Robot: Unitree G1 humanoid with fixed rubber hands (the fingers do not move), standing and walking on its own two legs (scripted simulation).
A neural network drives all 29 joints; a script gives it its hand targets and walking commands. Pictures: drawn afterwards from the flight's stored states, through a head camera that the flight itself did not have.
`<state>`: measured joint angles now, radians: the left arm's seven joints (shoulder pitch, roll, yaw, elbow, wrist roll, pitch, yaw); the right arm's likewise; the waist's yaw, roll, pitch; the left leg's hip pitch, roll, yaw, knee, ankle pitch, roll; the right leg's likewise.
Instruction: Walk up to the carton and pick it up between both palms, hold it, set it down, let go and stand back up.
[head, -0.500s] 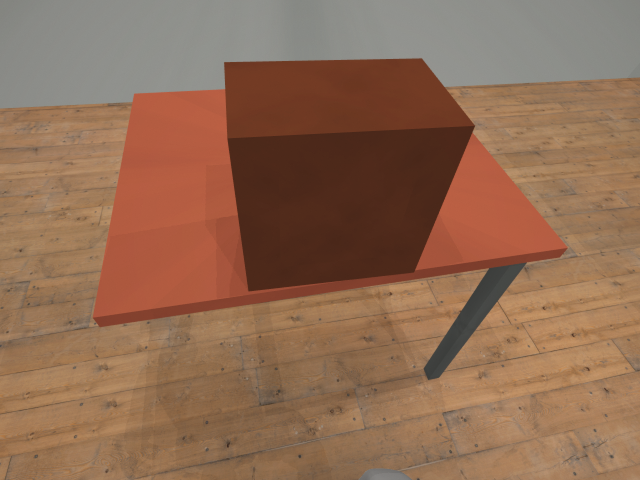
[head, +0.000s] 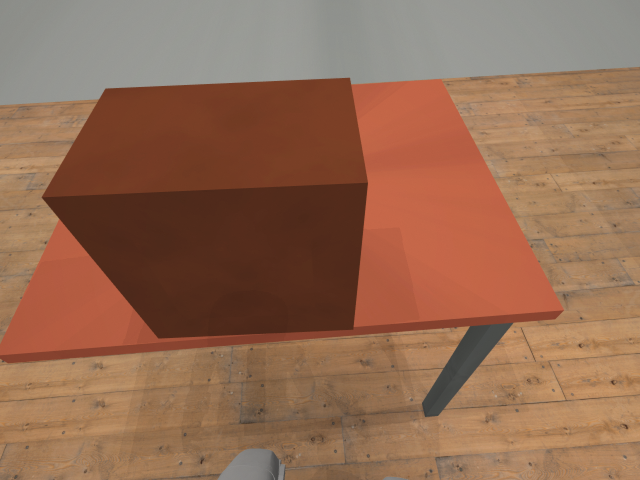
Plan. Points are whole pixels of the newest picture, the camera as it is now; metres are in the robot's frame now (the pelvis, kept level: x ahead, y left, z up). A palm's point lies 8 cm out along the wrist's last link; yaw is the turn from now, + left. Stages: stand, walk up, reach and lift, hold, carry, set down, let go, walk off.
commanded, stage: walk up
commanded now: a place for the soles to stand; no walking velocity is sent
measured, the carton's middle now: (243, 222) +0.40 +0.12 +0.09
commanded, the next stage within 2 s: none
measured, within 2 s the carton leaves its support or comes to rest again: neither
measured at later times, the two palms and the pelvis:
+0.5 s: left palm out of the picture +0.01 +0.33 -0.15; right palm out of the picture +0.11 -0.18 -0.14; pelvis -0.01 +0.06 -0.02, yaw +11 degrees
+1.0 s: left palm out of the picture -0.06 +0.32 -0.14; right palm out of the picture +0.08 -0.14 -0.14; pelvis -0.03 +0.08 -0.01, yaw +11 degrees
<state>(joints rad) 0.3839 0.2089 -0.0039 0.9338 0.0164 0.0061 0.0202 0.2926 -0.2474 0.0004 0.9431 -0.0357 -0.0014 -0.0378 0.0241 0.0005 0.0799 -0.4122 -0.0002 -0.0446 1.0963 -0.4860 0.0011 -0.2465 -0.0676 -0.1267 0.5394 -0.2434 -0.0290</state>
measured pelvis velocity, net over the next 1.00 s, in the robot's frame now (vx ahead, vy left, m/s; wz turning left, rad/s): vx -0.03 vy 0.08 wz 0.18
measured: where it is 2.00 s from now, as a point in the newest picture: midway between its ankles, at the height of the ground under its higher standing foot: outside the picture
